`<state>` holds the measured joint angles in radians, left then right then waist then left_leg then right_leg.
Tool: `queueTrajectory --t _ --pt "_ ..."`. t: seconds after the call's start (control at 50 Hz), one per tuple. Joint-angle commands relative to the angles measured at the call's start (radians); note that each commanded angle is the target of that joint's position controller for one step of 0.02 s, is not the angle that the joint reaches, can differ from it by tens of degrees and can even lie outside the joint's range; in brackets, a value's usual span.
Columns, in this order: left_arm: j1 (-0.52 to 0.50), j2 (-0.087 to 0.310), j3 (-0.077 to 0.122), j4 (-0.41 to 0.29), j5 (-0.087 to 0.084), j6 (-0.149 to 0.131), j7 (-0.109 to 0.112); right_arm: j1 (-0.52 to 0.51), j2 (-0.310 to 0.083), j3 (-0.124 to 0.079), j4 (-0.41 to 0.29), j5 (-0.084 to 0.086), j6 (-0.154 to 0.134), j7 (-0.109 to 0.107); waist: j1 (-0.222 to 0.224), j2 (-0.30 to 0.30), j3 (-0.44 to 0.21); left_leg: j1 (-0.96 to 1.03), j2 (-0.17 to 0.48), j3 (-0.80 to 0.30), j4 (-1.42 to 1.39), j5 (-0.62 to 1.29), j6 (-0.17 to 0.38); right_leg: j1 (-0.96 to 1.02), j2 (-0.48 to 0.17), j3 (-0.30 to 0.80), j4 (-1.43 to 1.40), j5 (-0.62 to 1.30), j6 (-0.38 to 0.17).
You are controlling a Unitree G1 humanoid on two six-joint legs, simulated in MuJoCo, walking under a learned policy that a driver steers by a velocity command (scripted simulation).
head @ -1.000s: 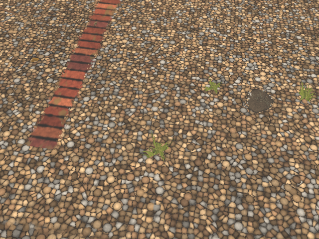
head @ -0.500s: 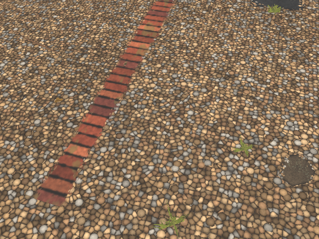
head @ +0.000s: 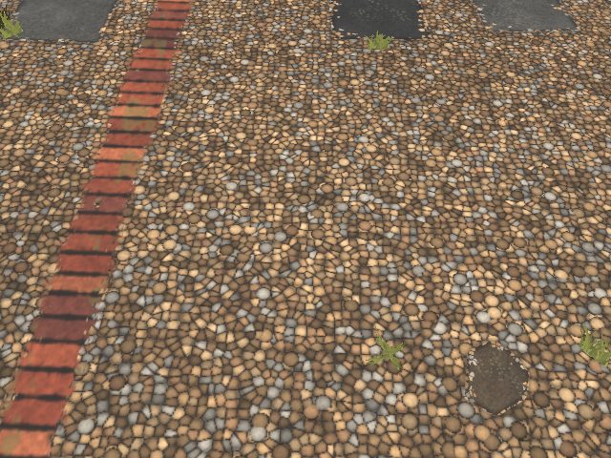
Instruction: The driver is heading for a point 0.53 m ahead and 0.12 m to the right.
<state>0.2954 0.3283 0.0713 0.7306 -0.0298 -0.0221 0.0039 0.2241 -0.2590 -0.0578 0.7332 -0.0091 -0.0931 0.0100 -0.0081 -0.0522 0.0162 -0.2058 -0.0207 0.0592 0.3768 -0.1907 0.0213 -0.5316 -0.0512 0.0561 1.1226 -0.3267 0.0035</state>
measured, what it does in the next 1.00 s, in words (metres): walks ahead, turning right: right foot, then left foot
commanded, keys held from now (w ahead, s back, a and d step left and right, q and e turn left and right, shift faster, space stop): e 0.62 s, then no key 0.26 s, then w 0.12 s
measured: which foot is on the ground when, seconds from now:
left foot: down 0.00-0.28, up 0.30-0.70, down 0.72-1.00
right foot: up 0.00-0.24, down 0.26-0.74, up 0.76-1.00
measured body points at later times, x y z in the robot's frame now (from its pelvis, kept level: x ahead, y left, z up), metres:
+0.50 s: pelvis +0.17 -0.05 -0.01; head +0.22 -0.08 +0.44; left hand +0.41 +0.18 -0.09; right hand +0.25 -0.36 -0.12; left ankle +0.24 +0.12 -0.68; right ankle +0.24 -0.14 -0.74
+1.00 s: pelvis +0.24 -0.02 +0.00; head +0.26 -0.01 +0.45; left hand +0.49 +0.16 -0.11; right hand +0.22 -0.31 -0.11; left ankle +0.30 +0.09 -0.74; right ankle +0.15 -0.13 -0.72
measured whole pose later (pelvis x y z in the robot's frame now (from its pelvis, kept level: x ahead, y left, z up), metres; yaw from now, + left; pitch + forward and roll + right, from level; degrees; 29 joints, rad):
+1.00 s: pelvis +0.24 -0.02 +0.00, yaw -28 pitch +1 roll -1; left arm 0.21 0.29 0.06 0.68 -0.01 0.05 0.01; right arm 0.20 -0.25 -0.03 0.75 0.00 0.01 -0.01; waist -0.03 -0.02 0.01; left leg -0.25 0.01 -0.03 0.48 -0.24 0.01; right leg -0.30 0.02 0.06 0.71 -0.43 0.07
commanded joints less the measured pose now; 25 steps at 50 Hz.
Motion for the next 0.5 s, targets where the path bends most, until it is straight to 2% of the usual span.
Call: queueTrajectory --t 0.02,0.08,0.12,0.16,0.2,0.22,0.24,0.26,0.28,0.3,0.32,0.34,0.36,0.38,0.4,0.42,0.44,0.5 --pt "-0.035 0.021 0.006 -0.101 0.007 0.001 -0.007 -0.027 -0.126 -0.035 -0.034 0.002 -0.021 -0.004 0.002 0.145 0.029 0.096 0.284 -0.192 -0.215 0.247 0.175 -0.18 -0.068 0.037 -0.058 0.074 0.022" --pt "-0.082 0.003 -0.004 -0.124 0.018 -0.003 -0.021 -0.059 -0.166 -0.046 -0.02 0.003 -0.008 -0.017 0.004 0.131 0.023 0.073 0.249 -0.032 -0.18 0.51 0.156 -0.103 -0.052 -0.015 -0.255 0.223 0.031" --pt "-0.133 -0.001 -0.007 -0.14 0.019 -0.008 -0.038 -0.047 -0.184 -0.049 -0.006 0.009 0.005 -0.026 -0.017 0.129 0.007 0.071 0.234 0.033 -0.156 0.551 0.135 -0.026 -0.026 -0.055 -0.381 0.334 0.018" --pt "-0.168 0.016 0.001 -0.162 0.018 -0.004 -0.054 -0.028 -0.205 -0.054 0.009 0.024 0.014 -0.031 -0.021 0.133 -0.01 0.115 0.251 0.05 -0.118 0.552 0.116 0.01 -0.014 -0.063 -0.453 0.346 -0.003" --pt "-0.168 0.051 0.017 -0.181 0.022 0.004 -0.063 -0.033 -0.228 -0.063 0.013 0.043 0.023 -0.034 -0.002 0.14 -0.027 0.159 0.273 0.059 -0.04 0.604 0.098 0.048 0.009 -0.078 -0.495 0.276 -0.037" --pt "-0.137 0.073 0.028 -0.179 0.027 0.008 -0.064 -0.041 -0.24 -0.068 0.011 0.053 0.028 -0.036 0.021 0.145 -0.047 0.17 0.272 0.067 0.034 0.671 0.086 0.099 0.034 -0.096 -0.518 0.238 -0.057" --pt "-0.054 0.103 0.047 -0.161 0.029 0.01 -0.061 -0.051 -0.236 -0.069 0.007 0.06 0.033 -0.038 0.07 0.126 -0.086 0.155 0.248 0.089 0.166 0.691 0.063 0.211 0.069 -0.114 -0.578 0.267 -0.085" --pt "0.052 0.153 0.072 -0.134 0.03 0.013 -0.046 -0.023 -0.204 -0.058 0.007 0.05 0.034 -0.036 0.116 0.068 -0.146 0.079 0.189 0.112 0.369 0.587 0.02 0.385 0.093 -0.1 -0.638 0.388 -0.122" --pt "0.082 0.245 0.086 -0.143 0.027 0.02 -0.018 0.047 -0.114 -0.027 -0.014 -0.014 0.036 -0.028 0.073 -0.184 -0.223 -0.186 0.095 0.124 0.704 -0.101 -0.047 0.633 -0.133 0.195 -0.599 0.857 -0.208" --pt "0.009 0.289 0.077 -0.206 0.048 0.01 -0.021 0.142 -0.108 -0.007 -0.033 -0.021 0.034 -0.016 0.009 -0.26 -0.406 -0.429 -0.057 -0.049 1.001 -0.563 -0.089 0.816 -0.359 0.652 -0.668 0.825 -0.446" --pt "-0.012 0.205 0.062 -0.224 0.039 0.009 -0.031 0.07 -0.204 -0.029 -0.015 0.005 0.038 -0.008 0.08 -0.069 -0.426 -0.451 0.005 -0.171 1.026 -0.459 -0.075 0.756 -0.302 0.568 -0.725 0.646 -0.404" --pt "-0.058 0.169 0.049 -0.219 0.03 0.004 -0.032 -0.002 -0.204 -0.028 -0.039 0.024 0.044 -0.011 0.063 -0.039 -0.298 -0.482 0.03 -0.152 0.979 -0.369 -0.061 0.644 -0.247 0.452 -0.741 0.535 -0.348" --pt "-0.089 0.145 0.044 -0.209 0.017 0.007 -0.028 -0.014 -0.183 -0.026 -0.028 0.013 0.053 -0.025 0.034 0.033 -0.21 -0.477 0.066 -0.148 0.902 -0.306 -0.066 0.527 -0.192 0.38 -0.756 0.445 -0.292" --pt "-0.121 0.13 0.038 -0.211 0.015 0.013 -0.021 -0.023 -0.19 -0.028 -0.029 0.003 0.064 -0.036 0.013 0.016 -0.163 -0.435 0.083 -0.152 0.83 -0.267 -0.069 0.417 -0.162 0.341 -0.773 0.416 -0.27" --pt "-0.142 0.134 0.038 -0.218 0.029 0.019 -0.016 -0.013 -0.19 -0.03 -0.026 0.003 0.075 -0.037 -0.011 -0.014 -0.146 -0.366 0.077 -0.144 0.802 -0.238 -0.072 0.326 -0.134 0.317 -0.793 0.417 -0.26" --pt "-0.156 0.138 0.04 -0.222 0.04 0.02 -0.012 0.001 -0.178 -0.028 -0.02 -0.001 0.079 -0.039 -0.021 -0.03 -0.148 -0.331 0.062 -0.135 0.771 -0.22 -0.08 0.283 -0.12 0.303 -0.798 0.445 -0.262" --pt "-0.158 0.14 0.042 -0.221 0.043 0.021 -0.006 0.009 -0.164 -0.025 -0.015 -0.002 0.081 -0.042 -0.025 -0.036 -0.157 -0.311 0.053 -0.132 0.73 -0.211 -0.088 0.263 -0.111 0.287 -0.798 0.472 -0.265" --pt "-0.145 0.15 0.048 -0.212 0.032 0.029 0.013 -0.03 -0.141 -0.016 -0.024 -0.004 0.086 -0.048 -0.01 -0.034 -0.171 -0.305 0.037 -0.147 0.609 -0.166 -0.109 0.255 -0.096 0.3 -0.793 0.39 -0.26"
